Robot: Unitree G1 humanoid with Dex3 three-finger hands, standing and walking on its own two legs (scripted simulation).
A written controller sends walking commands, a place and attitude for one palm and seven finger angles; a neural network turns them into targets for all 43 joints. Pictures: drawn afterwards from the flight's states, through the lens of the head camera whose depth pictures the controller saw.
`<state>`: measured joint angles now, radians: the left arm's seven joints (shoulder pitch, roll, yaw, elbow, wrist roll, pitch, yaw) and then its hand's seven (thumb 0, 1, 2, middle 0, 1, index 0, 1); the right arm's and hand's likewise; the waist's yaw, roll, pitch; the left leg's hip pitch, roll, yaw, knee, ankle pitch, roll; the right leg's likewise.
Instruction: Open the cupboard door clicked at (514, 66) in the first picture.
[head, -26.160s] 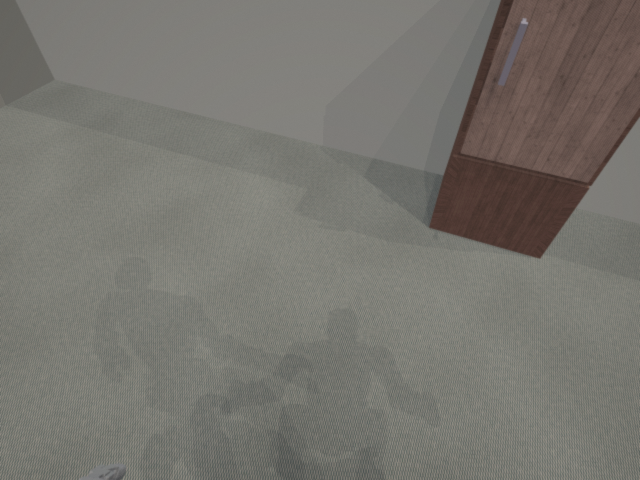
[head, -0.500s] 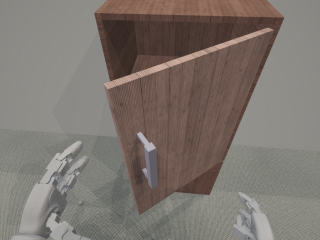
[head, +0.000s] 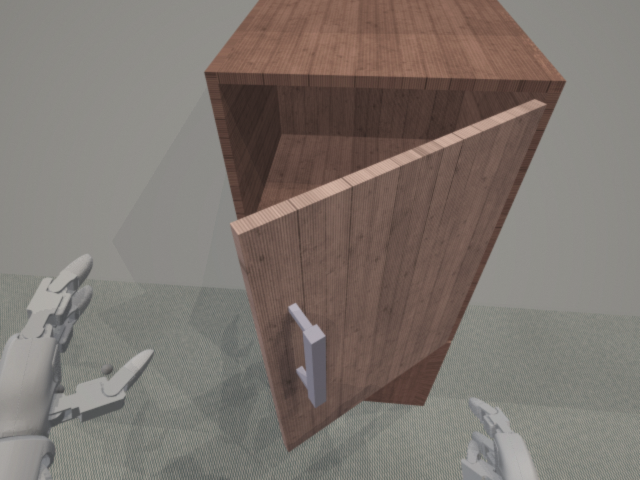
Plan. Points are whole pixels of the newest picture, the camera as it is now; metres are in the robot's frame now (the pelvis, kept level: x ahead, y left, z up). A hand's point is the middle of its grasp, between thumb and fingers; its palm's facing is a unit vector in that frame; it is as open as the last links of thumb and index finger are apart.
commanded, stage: draw the hand back to the body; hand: left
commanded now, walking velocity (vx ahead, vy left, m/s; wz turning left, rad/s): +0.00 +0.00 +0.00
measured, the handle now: (307, 358) +0.26 +0.05 +0.03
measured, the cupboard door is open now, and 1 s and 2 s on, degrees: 38 38 38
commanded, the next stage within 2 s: step back with the hand held close in 0.56 s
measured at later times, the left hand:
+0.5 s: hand (100, 345) +0.19 +0.24 +0.15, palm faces +0.42 -0.82 -0.40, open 7.5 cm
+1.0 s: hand (105, 349) +0.19 +0.23 +0.15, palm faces +0.30 -0.81 -0.51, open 7.4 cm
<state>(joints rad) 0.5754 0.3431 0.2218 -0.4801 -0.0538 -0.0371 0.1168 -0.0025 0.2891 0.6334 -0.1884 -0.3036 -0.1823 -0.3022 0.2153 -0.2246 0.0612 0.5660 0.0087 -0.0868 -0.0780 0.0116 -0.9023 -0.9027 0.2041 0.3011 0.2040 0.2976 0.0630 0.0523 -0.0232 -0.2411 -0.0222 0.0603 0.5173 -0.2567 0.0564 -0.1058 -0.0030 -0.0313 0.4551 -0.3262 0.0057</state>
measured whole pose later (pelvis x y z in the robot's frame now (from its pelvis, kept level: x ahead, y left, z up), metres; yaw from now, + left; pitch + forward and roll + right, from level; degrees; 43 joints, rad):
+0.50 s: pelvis +0.00 -0.02 +0.01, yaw +0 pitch -3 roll +0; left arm 0.50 0.35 0.32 -0.41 -0.08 -0.05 0.10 0.01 0.88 0.89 -0.21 -0.30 -0.21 -0.30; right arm 0.20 -0.24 0.02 0.62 0.01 -0.06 -0.08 0.01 -0.90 -0.90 0.20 0.30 0.20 0.30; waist 0.07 0.05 0.01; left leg -0.16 0.00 0.06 0.44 -0.22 0.03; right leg -0.02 0.02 -0.03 0.37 -0.29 -0.02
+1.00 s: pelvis -0.02 -0.02 +0.01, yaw -2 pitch +0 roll -1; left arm 0.55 0.42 0.36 -0.46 -0.06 -0.11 0.10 0.01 0.89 0.90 -0.21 -0.30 -0.21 -0.30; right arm 0.15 -0.25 0.00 0.54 0.02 0.04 -0.08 0.01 -0.90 -0.90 0.20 0.30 0.20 0.30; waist 0.01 0.05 0.03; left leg -0.26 0.02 0.09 0.45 -0.19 0.03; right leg -0.15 0.04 0.00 0.41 -0.25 -0.01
